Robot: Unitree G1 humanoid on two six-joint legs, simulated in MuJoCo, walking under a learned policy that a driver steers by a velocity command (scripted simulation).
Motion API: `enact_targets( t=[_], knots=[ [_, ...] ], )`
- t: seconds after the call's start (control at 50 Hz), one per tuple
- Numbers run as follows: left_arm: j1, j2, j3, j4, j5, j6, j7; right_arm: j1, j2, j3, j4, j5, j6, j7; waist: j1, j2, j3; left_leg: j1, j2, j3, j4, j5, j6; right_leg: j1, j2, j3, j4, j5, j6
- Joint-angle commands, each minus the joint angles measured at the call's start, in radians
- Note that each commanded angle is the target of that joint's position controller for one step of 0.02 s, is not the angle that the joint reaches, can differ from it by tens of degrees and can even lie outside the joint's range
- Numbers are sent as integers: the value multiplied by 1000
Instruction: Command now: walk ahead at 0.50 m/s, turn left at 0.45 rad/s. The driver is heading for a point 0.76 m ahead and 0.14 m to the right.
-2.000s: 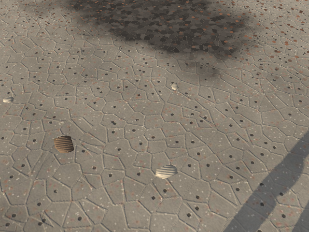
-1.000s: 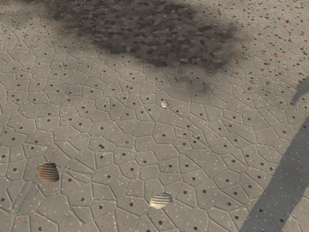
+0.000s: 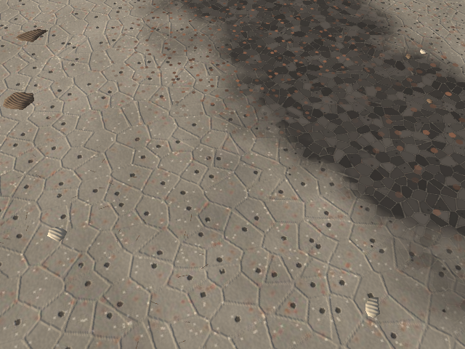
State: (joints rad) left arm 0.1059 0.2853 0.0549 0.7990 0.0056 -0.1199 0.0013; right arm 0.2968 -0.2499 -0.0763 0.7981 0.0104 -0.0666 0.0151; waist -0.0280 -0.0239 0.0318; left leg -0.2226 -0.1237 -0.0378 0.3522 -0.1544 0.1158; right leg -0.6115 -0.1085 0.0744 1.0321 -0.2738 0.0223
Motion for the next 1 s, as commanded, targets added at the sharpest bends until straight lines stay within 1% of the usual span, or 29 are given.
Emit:
enact_targets(
  t=[0.02,0.06,0.1,0.18,0.24,0.28,0.3,0.32,0.34,0.36,0.38,0.4,0.42,0.48,0.52,0.6,0.66,0.72,0.76,0.78,0.8,0.82,0.84,0.86,0.88,0.9,0.92,0.96,1.0],
  knots=[
    [-3,48,10,-53,9,9,4,-19,-160,-37,-75,4,-16,-23,23,54,-38,-21,234,-173,-147,323,164,11,9,-40,-205,187,35],
    [-56,25,-2,-57,3,4,-6,15,-145,-30,-60,4,-14,-27,-13,86,-39,-20,205,-109,-142,273,121,66,31,-64,-368,360,25],
    [-112,28,-5,-71,-11,0,-14,56,-150,-27,-40,1,-18,-23,-50,106,-25,8,229,-116,-152,182,106,83,43,-75,-438,459,7],
    [-188,66,-1,-113,-20,-7,-33,95,-165,-28,-5,-3,-18,-21,-70,102,13,221,325,-146,-105,224,93,-49,43,-60,-497,347,-59],
    [-131,88,6,-114,-24,-9,-53,66,-184,-33,-1,-7,-6,-30,-22,118,-13,317,352,-108,-17,480,57,-5,75,-79,-512,208,-113],
    [76,141,37,-58,-20,-3,-51,24,-187,-29,-17,-13,6,-36,88,104,-149,281,290,-25,229,781,17,294,147,-128,-532,228,-160],
    [232,194,54,-33,-13,3,-45,26,-167,-16,-41,-25,6,-42,144,23,-261,105,247,16,494,585,-18,564,23,52,-517,288,-219],
    [314,274,76,-23,-10,8,-48,143,-74,12,-60,-26,-16,-29,95,-233,-363,-322,59,40,883,-47,-109,927,-192,543,-594,135,-405],
    [324,195,57,-14,-32,13,-50,115,-114,14,-55,-15,-42,-19,122,-207,-383,-488,56,-85,978,-379,-101,1005,-213,726,-715,-32,-402],
    [260,153,46,-35,-31,19,-43,13,-162,4,-86,15,-61,-8,127,-134,-232,-575,112,-100,998,-314,-88,896,-191,604,-731,-67,-352],
    [199,140,41,-57,-21,24,-39,-53,-161,7,-101,12,-72,-8,110,-22,-149,-556,152,-81,943,-239,-82,750,-153,493,-744,7,-322],
    [157,123,35,-71,-16,27,-38,-85,-159,2,-110,-9,-76,-13,79,38,-85,-520,180,-66,856,-197,-89,619,-119,416,-762,120,-310],
    [137,110,28,-82,-9,27,-35,-76,-158,-4,-115,-23,-70,-18,46,29,-76,-456,203,-64,795,-170,-97,542,-90,366,-782,215,-303],
    [140,123,34,-93,-15,29,-25,-52,-124,-1,-128,-29,-44,-27,16,-29,-75,-400,210,-37,673,-141,-137,437,-49,282,-812,352,-316],
    [166,152,44,-90,-22,31,-11,-113,-109,5,-152,-29,-36,-34,29,-30,-56,-410,198,-23,552,-42,-163,399,-27,239,-823,379,-306],
    [230,154,48,-75,-33,49,7,-257,-78,17,-188,-22,-45,-26,84,-55,-47,-324,143,-16,278,202,-175,361,31,195,-795,314,-243],
    [281,151,48,-62,-38,63,13,-333,-91,14,-213,-8,-57,-12,110,-66,-41,-289,112,-27,183,222,-169,407,12,257,-750,264,-231],
    [296,139,45,-55,-31,72,19,-331,-117,5,-214,-6,-72,3,101,-84,-41,-268,117,-35,117,161,-137,515,-37,320,-683,260,-217],
    [274,132,44,-59,-26,76,17,-243,-137,-8,-193,-10,-81,1,47,-106,-65,-144,108,-5,58,125,-91,537,-26,321,-603,388,-194],
    [259,104,33,-70,-20,73,12,-142,-168,-21,-175,-22,-85,-5,-2,-94,-145,31,152,-31,65,143,-46,504,21,282,-476,461,-167],
    [251,67,16,-94,-3,68,11,20,-224,-36,-160,-31,-84,-13,-70,6,-282,287,309,-198,97,157,27,371,84,202,-211,303,-133],
    [418,5,-3,-91,-31,56,8,117,-296,-60,-103,-27,-68,-5,-12,340,-379,595,510,-624,42,-3,205,8,223,94,98,-226,-64],
    [393,94,8,-74,-42,50,8,122,-204,-40,-104,1,-64,2,-40,250,-305,561,521,-732,-30,-246,189,-136,162,128,215,-300,-60],
    [266,143,22,-92,-41,48,6,72,-152,-25,-109,2,-60,0,-60,144,-159,434,473,-593,-52,-260,143,-175,127,121,242,-211,-60],
    [192,131,19,-111,-30,47,6,17,-141,-15,-118,-9,-53,1,-41,65,-87,310,429,-479,-74,-164,118,-155,89,77,215,-138,-56],
    [151,119,21,-123,-13,44,5,-26,-124,-7,-118,-16,-50,4,-18,57,-23,210,396,-401,-91,37,119,-136,68,55,159,-99,-45],
    [159,107,23,-125,-8,46,2,-50,-112,1,-118,-25,-51,4,13,82,-25,148,368,-325,-93,242,108,-73,45,41,119,-86,-34],
    [194,61,14,-115,-7,54,2,-62,-101,7,-102,-25,-55,8,44,111,-58,94,332,-204,-81,577,108,12,45,6,22,-93,-8],
    [171,27,1,-123,-2,58,4,-68,-138,-1,-83,-20,-50,1,48,122,-82,65,322,-126,-80,726,115,57,51,-23,-110,-35,12]
  ],
)
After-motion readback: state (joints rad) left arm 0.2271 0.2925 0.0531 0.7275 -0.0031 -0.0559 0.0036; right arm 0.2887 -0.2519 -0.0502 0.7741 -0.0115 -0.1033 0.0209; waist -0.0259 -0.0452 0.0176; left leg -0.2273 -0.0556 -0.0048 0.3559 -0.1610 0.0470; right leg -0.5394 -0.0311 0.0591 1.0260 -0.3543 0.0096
